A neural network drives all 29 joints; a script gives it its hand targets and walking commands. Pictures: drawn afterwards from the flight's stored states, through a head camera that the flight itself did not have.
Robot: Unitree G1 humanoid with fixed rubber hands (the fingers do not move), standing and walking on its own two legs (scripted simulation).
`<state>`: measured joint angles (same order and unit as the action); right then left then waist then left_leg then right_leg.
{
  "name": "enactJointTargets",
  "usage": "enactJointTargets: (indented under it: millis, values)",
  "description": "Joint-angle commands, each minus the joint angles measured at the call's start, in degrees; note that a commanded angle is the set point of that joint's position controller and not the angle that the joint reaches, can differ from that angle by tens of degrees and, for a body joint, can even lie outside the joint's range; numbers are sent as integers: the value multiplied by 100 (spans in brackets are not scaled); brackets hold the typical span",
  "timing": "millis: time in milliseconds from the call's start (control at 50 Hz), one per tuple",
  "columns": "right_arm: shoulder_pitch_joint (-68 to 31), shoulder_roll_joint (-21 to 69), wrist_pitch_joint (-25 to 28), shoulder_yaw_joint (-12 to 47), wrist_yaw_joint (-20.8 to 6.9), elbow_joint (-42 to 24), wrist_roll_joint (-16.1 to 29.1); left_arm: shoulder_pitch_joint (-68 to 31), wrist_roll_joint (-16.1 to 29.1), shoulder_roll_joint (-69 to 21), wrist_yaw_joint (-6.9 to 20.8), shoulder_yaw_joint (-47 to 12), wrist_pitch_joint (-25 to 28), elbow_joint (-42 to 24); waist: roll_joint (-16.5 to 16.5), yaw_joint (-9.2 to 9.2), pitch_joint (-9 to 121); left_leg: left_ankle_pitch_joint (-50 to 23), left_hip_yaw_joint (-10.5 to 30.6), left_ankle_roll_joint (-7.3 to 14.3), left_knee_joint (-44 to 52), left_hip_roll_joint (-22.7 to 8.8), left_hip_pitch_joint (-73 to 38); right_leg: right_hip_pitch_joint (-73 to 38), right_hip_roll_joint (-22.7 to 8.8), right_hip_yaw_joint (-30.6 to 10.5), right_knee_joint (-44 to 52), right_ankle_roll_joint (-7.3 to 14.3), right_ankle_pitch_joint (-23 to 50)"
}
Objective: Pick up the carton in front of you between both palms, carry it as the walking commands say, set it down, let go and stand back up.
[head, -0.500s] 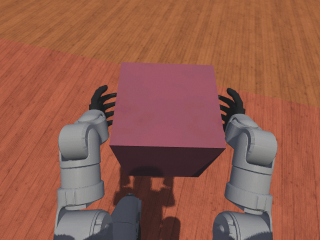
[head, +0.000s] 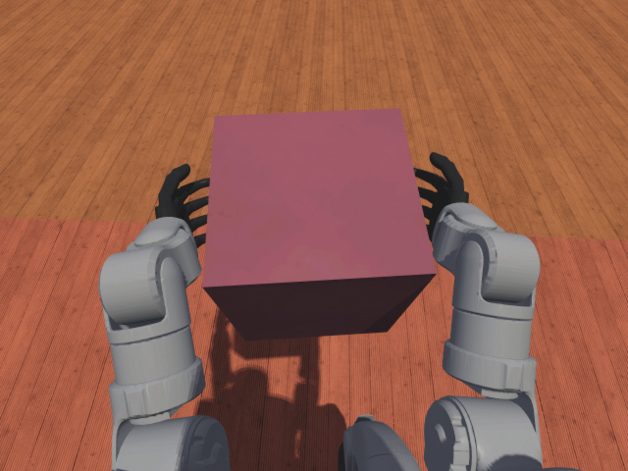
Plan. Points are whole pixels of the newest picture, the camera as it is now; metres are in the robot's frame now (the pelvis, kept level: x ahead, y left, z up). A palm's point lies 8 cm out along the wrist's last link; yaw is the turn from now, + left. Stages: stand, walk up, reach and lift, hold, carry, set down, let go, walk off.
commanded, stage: carry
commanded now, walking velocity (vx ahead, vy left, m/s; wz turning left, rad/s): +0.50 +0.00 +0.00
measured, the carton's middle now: (313, 239) +0.37 -0.03 +0.08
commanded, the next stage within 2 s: none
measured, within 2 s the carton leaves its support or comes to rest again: neither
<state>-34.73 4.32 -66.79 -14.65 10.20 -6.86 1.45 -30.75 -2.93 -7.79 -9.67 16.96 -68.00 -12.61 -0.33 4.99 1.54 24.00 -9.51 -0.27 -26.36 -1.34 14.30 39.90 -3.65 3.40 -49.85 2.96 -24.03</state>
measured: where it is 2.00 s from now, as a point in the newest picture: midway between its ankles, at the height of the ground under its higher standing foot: (271, 187)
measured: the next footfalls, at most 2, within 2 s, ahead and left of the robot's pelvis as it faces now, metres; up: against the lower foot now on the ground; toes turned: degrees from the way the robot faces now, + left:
right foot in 0.06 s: +0.22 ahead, -0.12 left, +0.04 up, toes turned -8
left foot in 0.46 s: +0.46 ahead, +0.10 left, +0.07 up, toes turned +10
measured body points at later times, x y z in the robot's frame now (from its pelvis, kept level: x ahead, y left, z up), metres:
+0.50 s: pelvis +0.30 +0.01 +0.03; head +0.30 +0.01 +0.48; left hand +0.65 +0.17 +0.18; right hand +0.66 -0.13 +0.18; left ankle +0.42 +0.10 -0.67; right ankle +0.19 -0.11 -0.67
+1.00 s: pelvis +0.59 +0.00 +0.08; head +0.60 +0.00 +0.53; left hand +0.92 +0.18 +0.21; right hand +0.96 -0.13 +0.22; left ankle +0.48 +0.10 -0.54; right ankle +0.67 -0.09 -0.63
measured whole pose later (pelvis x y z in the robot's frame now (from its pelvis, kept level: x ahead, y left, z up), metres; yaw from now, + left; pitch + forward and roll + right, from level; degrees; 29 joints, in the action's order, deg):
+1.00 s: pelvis +0.59 +0.00 +0.08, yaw +1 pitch +3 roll -2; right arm -33.2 2.9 -68.5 -17.9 7.8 -3.7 -0.7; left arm -32.0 -2.4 -7.4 -11.9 13.1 -67.7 -3.5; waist -1.5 -5.4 3.2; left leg 28.6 -0.5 1.8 -73.7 -1.6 26.5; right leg 29.5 -0.8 10.8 -40.0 4.8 -22.7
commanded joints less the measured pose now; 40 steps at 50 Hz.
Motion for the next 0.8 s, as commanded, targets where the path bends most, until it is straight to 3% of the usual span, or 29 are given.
enactJointTargets:
  millis: [0,20,40,60,80,100,120,140,160,180,260,300,320,340,360,400,420,440,460,480,500,520,540,580,620,680,740,760,780]
  values:
    - [-3389,4134,-114,3510,-364,-346,1292,-3297,814,-3366,-18,-3218,82,132,-761,-460,2218,-950,813,884,705,-1273,-783,-1585,408,810,997,25,302]
    - [-3272,3975,-89,3513,-307,-447,1189,-3261,1173,-3616,67,-3378,41,186,-624,-896,2418,-1693,578,760,-121,-1278,-564,-2646,551,1024,1651,135,410]
    - [-3362,3907,-119,3351,-307,-325,1123,-3144,1024,-3650,52,-3300,15,561,-140,-821,2654,-1928,26,496,-1123,-891,212,-3980,569,920,1727,154,242]
    - [-3120,3961,-206,3166,-311,-144,877,-3402,1062,-3603,5,-3360,47,412,1694,-1125,2833,-621,-115,67,-2888,-239,1822,-5008,-898,-2249,2877,820,-1828]
    - [-3167,3811,-247,3001,-282,176,721,-3256,1036,-3594,-4,-3356,7,830,1671,-1095,2193,1016,142,4,-4198,428,3331,-5181,-1544,-4338,3581,1562,-986]
    - [-2912,3775,-198,2803,-242,230,500,-3670,1317,-3844,65,-3569,-1,498,732,-1081,2458,1282,826,151,-4878,70,3437,-5235,-1772,-4004,3281,1689,-479]
    - [-3038,3873,-220,2784,-269,121,542,-3864,1486,-4036,130,-3773,31,356,493,-1161,2421,987,908,252,-5390,14,3775,-5045,-1740,-3842,2979,1683,433]
    - [-3236,4115,-189,2684,-254,260,519,-4336,1734,-4269,189,-3963,58,279,386,-1130,2549,840,1090,354,-5398,-199,3856,-5184,-1626,-3038,2635,1489,1103]
    - [-3321,4351,-125,2841,-262,-16,534,-4486,1901,-4483,268,-4031,176,-117,288,-936,2722,644,1246,299,-4935,-314,3609,-4939,-1331,-2508,2719,1137,587]
    - [-3543,4357,-99,2772,-246,-123,547,-4823,2056,-4541,337,-4097,216,-207,705,-848,2631,487,1256,319,-4718,-395,3529,-4765,-1450,-2453,2931,1008,250]
    - [-3321,4062,16,2877,-123,-148,443,-4800,2339,-4476,301,-4197,272,-453,477,-1072,2377,-73,669,177,-3830,-295,3751,-4828,-1194,-1569,3201,1016,935]
    - [-3068,3732,-14,2760,-46,-373,355,-4434,2233,-4140,251,-4187,224,-501,582,-888,2309,-322,530,172,-3229,-190,3410,-4777,-1026,-1086,3139,1008,1508]
    - [-3172,3745,-72,2794,-57,-352,402,-4376,2177,-4068,214,-4148,209,-377,806,-864,2391,-519,738,213,-2631,-457,2778,-4414,-1261,-883,3241,934,1248]
    - [-2886,3618,-157,2796,-68,-29,383,-4049,2001,-3954,155,-3901,156,-116,650,-851,2280,-639,351,165,-2220,-349,2152,-3856,-1151,-496,3436,838,867]
    - [-2918,3577,-172,2825,-77,-70,395,-4153,2006,-3929,137,-3977,129,-136,742,-899,1851,-624,3,243,-1777,-27,2217,-3871,-877,-390,3311,786,1609]
    - [-3059,3646,-234,2778,-116,-87,454,-3963,1903,-3898,179,-3838,67,40,787,-722,1893,-637,-373,420,-1385,312,1370,-3582,-1018,-197,2925,720,2159]
    - [-3032,3781,-211,2859,-158,-78,518,-3931,1833,-3863,137,-3815,36,130,895,-337,2325,-816,-502,464,-728,365,227,-3476,-891,229,2036,465,2756]
    - [-2747,3824,-271,2797,-150,293,500,-3921,1723,-3904,117,-3753,31,44,523,-73,2711,-524,-335,525,-511,438,-1012,-3079,-666,622,800,189,3422]
    - [-2549,3632,-282,2800,-144,263,599,-3669,1509,-3652,56,-3611,3,86,-550,128,3494,1476,2482,1112,175,-1098,-2655,-1504,-259,529,-882,-150,1927]
    - [-2919,4014,-239,2997,-153,413,675,-3816,1332,-3738,45,-3468,-29,134,-1649,139,3367,1596,4977,1837,1016,-1919,-3393,152,632,235,-1896,-225,-840]
    - [-2848,3876,-227,2958,-214,154,731,-3910,1430,-3814,8,-3449,4,260,-1056,22,3015,358,5007,1954,997,-2114,-3487,917,587,-361,-2880,-224,-906]
    - [-3242,4314,-129,3191,-266,-23,811,-3906,1171,-3874,29,-3357,19,282,-383,152,2746,-890,4250,1836,492,-1934,-2768,767,198,-441,-3279,-97,-724]
    - [-3528,4444,-42,3406,-352,-383,1050,-3831,1193,-4126,68,-3336,19,407,-437,122,2671,-1773,3641,1761,205,-1752,-2600,1057,192,-411,-3388,-81,-488]
    - [-4218,5071,75,3806,-532,-802,1588,-3782,1154,-4387,91,-3270,155,292,-83,-286,2735,-1321,2606,1101,325,-1495,-2039,657,-106,-453,-2787,32,5]
    - [-4328,4954,136,3880,-565,-820,1598,-3727,955,-4279,73,-3342,230,296,-309,-294,2639,-543,2330,1149,768,-1374,-1715,558,-38,-262,-2299,10,17]
    - [-3761,4565,157,3889,-538,-965,1650,-3677,1010,-3972,0,-3471,351,47,-327,-89,2474,-1562,2213,1399,830,-1558,-2314,1349,-154,-125,-1815,3,183]
    - [-3461,4200,106,3633,-493,-779,1590,-3391,967,-3678,-61,-3550,271,-29,-482,-108,2377,-2132,1435,1299,745,-1326,-2238,912,5,75,-642,4,349]
    - [-3459,4342,74,3756,-483,-725,1665,-3333,925,-3624,-84,-3374,270,-119,-744,-219,2385,-1879,1110,1104,888,-1374,-1744,138,-219,-47,-115,29,474]
    - [-3449,4150,82,3780,-433,-885,1564,-3133,870,-3577,-71,-3412,226,-159,-704,-332,2328,-1905,1039,1056,1041,-1425,-1321,-511,26,491,-20,21,516]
